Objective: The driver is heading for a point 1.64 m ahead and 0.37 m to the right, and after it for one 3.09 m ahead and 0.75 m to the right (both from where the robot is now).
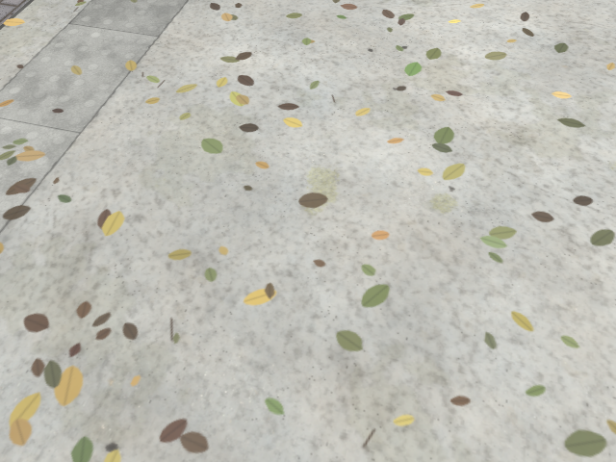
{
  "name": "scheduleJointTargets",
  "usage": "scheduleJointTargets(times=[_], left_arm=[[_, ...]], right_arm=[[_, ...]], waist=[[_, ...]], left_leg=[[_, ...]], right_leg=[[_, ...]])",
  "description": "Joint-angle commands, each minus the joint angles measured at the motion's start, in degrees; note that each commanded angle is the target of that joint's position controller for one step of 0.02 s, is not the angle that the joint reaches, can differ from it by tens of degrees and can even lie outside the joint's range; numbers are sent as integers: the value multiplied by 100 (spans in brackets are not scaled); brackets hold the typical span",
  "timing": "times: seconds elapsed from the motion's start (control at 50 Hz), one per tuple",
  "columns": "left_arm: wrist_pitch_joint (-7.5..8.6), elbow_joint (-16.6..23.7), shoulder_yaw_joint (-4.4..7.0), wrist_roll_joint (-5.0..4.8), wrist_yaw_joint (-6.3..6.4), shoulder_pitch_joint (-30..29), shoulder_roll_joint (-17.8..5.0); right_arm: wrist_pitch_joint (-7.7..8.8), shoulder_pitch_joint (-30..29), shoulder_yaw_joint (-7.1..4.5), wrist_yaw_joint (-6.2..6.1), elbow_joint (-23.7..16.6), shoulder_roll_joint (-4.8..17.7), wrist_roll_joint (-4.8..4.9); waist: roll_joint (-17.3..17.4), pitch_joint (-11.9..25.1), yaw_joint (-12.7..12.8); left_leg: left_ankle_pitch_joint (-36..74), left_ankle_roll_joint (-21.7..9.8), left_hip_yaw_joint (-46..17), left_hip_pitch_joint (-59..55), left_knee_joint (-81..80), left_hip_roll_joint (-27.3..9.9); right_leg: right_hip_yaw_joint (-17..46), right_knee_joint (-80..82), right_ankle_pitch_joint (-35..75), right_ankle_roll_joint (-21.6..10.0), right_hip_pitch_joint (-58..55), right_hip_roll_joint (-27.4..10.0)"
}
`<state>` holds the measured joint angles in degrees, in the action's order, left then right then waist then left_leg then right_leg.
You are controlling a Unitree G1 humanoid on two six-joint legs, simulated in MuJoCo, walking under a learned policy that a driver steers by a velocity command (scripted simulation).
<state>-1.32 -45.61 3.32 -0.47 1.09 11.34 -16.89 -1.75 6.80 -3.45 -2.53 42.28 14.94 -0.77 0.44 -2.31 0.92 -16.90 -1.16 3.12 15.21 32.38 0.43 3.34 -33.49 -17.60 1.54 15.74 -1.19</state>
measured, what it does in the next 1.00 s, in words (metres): steps on the spot, turning right: right foot, then left foot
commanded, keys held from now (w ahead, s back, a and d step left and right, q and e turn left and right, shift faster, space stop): e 0.66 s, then no key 0.34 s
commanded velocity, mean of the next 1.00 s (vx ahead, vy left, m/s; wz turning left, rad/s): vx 0.00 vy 0.00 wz -0.44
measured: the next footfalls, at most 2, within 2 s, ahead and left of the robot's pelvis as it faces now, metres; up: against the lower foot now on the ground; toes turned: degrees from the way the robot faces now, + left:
right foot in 0.38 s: -0.02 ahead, -0.16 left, +0.00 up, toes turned -22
left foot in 0.88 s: +0.09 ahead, +0.05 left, +0.00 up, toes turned -31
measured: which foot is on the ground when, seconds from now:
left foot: down 0.00-0.38, up 0.40-0.86, down 0.88-1.00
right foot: down 0.00-0.08, up 0.10-0.36, down 0.38-1.00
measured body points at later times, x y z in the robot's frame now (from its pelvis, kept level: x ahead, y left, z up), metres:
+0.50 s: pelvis -0.03 -0.05 +0.00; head +0.01 -0.09 +0.45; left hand +0.20 +0.17 -0.08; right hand +0.02 -0.37 -0.12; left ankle -0.01 +0.10 -0.65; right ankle -0.04 -0.14 -0.73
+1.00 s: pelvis +0.00 -0.04 +0.01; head +0.03 -0.03 +0.45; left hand +0.27 +0.12 -0.10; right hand +0.00 -0.34 -0.09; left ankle +0.06 +0.07 -0.73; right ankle -0.06 -0.14 -0.73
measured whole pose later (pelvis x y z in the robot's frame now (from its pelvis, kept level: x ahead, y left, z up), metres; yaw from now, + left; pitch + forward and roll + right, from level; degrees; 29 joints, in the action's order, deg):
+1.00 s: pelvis +0.00 -0.04 +0.01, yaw -29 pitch +1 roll +0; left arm -1.8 -37.9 2.5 0.9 1.1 9.4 -16.4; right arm 1.1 9.3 -2.6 -0.4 43.0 14.1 -0.8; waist -2.5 -1.6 0.4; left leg -15.3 -0.2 -1.4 14.0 28.6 0.9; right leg 7.3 -32.2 -18.4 1.1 16.0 2.9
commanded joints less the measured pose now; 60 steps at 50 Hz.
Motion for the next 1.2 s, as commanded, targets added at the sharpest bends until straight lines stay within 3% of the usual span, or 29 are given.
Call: scheduleJointTargets(times=[0.02, 0.06, 0.08, 0.1, 0.12, 0.14, 0.18, 0.26, 0.32, 0.36, 0.38, 0.4, 0.42, 0.44, 0.48, 0.54, 0.64, 0.78, 0.84, 0.86, 0.88, 0.9, 0.92, 0.94, 0.98, 1.02, 1.06, 1.14, 1.2], left_arm=[[99, 477, 234, 18, 66, -232, -926], [69, 608, 224, -3, 90, -362, -858], [52, 702, 199, -28, 95, -481, -736], [19, 761, 159, -57, 88, -424, -550], [-12, 840, 192, -19, 66, -416, -605], [-54, 830, 303, -25, 42, -406, -832], [-169, 742, 294, -101, 22, -194, -638], [-212, 951, 149, -63, -139, -530, -311], [-241, 1071, 207, -83, -253, -424, -466], [-291, 931, 296, -61, -233, 46, -568], [-291, 866, 423, -40, -155, 334, -910], [-245, 1006, 584, 0, -31, 518, -1686], [-55, 1151, 524, 250, -127, 535, -1653], [97, 1147, 463, 251, -180, 300, -1469], [175, 1165, 364, 32, -92, -265, -1084], [150, 1239, 272, 22, 16, -386, -896], [99, 1232, 324, -16, 103, -138, -1012], [4, 1259, 271, 58, 24, -223, -949], [-38, 1252, 180, -4, 23, -402, -798], [-33, 1214, 141, -11, 34, -296, -695], [4, 1213, 74, 98, 38, -84, -492], [57, 1210, 74, 107, 17, 219, -410], [75, 1187, 106, 181, 24, 99, -616], [71, 1178, 155, 151, 26, -57, -732], [17, 1142, 130, 155, 31, -229, -564], [-23, 1062, 52, 172, -17, -173, -330], [-30, 947, 106, 173, -33, -130, -533], [46, 958, 190, 167, 51, -156, -625], [57, 959, 252, 124, 124, 23, -610]], right_arm=[[2, 66, -243, -54, -394, 492, 11], [35, 273, -311, -19, -354, 578, 7], [44, 483, -367, -12, -291, 727, -6], [61, 662, -425, -3, -229, 967, -34], [127, 535, -400, -11, -305, 992, -90], [204, 493, -325, -23, -380, 868, -118], [284, -109, -316, -39, -473, 914, -34], [197, 9, -369, -73, -347, 1069, -4], [144, 203, -430, -11, -243, 1262, 123], [125, 241, -406, 51, -143, 1141, 239], [125, 546, -345, 105, -12, 888, 169], [118, 386, -201, 132, -281, 494, -177], [138, -230, -250, 66, -525, 716, -81], [105, -373, -307, 22, -530, 883, 83], [86, -205, -352, -88, -366, 920, 37], [122, 98, -368, -71, -293, 856, 15], [154, -213, -269, -33, -401, 635, 53], [257, -167, -231, 125, -396, 684, 126], [344, 124, -194, 219, -330, 584, 121], [378, 222, -191, 239, -316, 634, 58], [389, 300, -236, 216, -373, 981, -55], [358, -9, -237, 203, -354, 1171, -129], [367, -147, -125, 206, -407, 751, -104], [381, -255, -77, 211, -424, 643, -66], [389, -223, -107, 200, -362, 811, 29], [409, -107, -14, 215, -288, 634, 16], [432, 134, 19, 294, -250, 623, 18], [369, -131, -64, 275, -399, 971, 151], [283, -128, -113, 230, -526, 980, 205]], waist=[[-966, 353, -145], [-597, 407, -226], [-79, 394, -292], [801, 468, -289], [1304, 531, -284], [780, 518, -262], [413, 306, 49], [699, 429, -196], [807, 713, -188], [660, 770, 33], [-102, 733, 54], [-1982, 614, -31], [-1452, 1110, 390], [-890, 862, 289], [-571, 550, -40], [-672, 778, -225], [-735, 695, -45], [-934, 687, 100], [-855, 719, -146], [-711, 721, -196], [-28, 871, -48], [1040, 691, 400], [1156, 733, 248], [1057, 649, 179], [953, 603, 96], [752, 641, 106], [165, 480, -92], [171, 307, -4], [21, 413, -1]], left_leg=[[251, -104, -179, -411, 172, -1], [188, -252, -351, -712, -226, -268], [231, -444, -675, -955, -691, -692], [606, -908, -1529, -1090, -1363, -1626], [1412, -1489, -2259, -1018, -1643, -2519], [1926, -1735, -2294, -892, -1680, -2717], [1777, -1333, -1296, -638, -1651, -2221], [1930, -1028, -37, -588, -1408, -1685], [2262, -952, 42, -852, -1054, -1934], [1709, -517, 353, -495, -427, -1810], [878, -80, 751, 205, 525, -1436], [-2164, 572, 1052, 2182, 2564, -613], [-2502, 621, -265, 2440, 3612, -192], [-2039, 538, -531, 2577, 3893, -274], [-975, 438, -722, 2616, 3587, -410], [-257, 508, -733, 2106, 3484, -208], [-86, 649, -851, 1971, 2057, -62], [-425, 557, -692, 861, 877, -24], [334, 352, -559, 81, -550, 4], [1169, 226, -700, -439, -1152, -166], [2240, -42, -1403, -984, -1238, -968], [3038, -757, -2109, -807, -1160, -1567], [2756, -1224, -2376, -485, -1288, -1847], [2503, -1162, -2202, -508, -1270, -1651], [2149, -790, -1821, -632, -1135, -1264], [1754, -434, -1499, -337, -1024, -932], [920, -120, -1153, -29, -1045, -526], [1278, -255, -1365, 130, -709, -479], [1421, -348, -1517, 299, -381, -388]], right_leg=[[1450, 960, 1174, -861, 578, -766], [1220, 596, 850, -672, 966, -512], [762, 19, 526, -420, 1365, -215], [33, -995, -74, -133, 1644, 194], [-202, -2353, -1669, 35, 1914, 58], [45, -3376, -1913, 98, 2054, -120], [123, -3346, -1290, 145, 1985, -359], [-476, -1822, -774, 196, 1109, -326], [-793, -755, -441, 38, 527, -136], [-966, 392, 421, -256, -357, 140], [-364, 943, 1535, -525, -1108, -36], [2001, 1025, 4074, -1320, -1967, -1674], [2882, 1311, 3702, -2329, -1343, -2256], [2348, 1457, 3089, -2201, -1208, -1969], [1708, 1445, 2222, -1561, -941, -1391], [1407, 1423, 2616, -1453, -742, -1087], [1661, 1400, 1833, -1441, -902, -931], [2028, 1124, 1899, -1499, -490, -916], [2054, 791, 2281, -1284, -456, -726], [1981, 708, 1937, -1033, -247, -551], [1565, 172, 1045, -665, 103, -179], [743, -181, -444, -337, 502, 516], [562, -339, -944, -89, 272, 351], [487, -350, -763, -13, 212, 278], [428, 187, 30, 43, 67, 194], [502, 747, 889, 12, -622, 58], [478, 629, 1080, -191, -791, 61], [283, 530, 1112, -234, -654, 82], [173, 406, 1124, -282, -661, 48]])
Velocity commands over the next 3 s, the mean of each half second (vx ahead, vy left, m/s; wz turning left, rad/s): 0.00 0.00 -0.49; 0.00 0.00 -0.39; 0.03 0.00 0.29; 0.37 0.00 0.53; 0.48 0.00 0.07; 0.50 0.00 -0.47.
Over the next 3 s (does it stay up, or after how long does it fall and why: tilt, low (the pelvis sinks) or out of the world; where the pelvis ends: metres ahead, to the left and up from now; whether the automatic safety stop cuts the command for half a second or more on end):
stays up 0.74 -0.04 -0.01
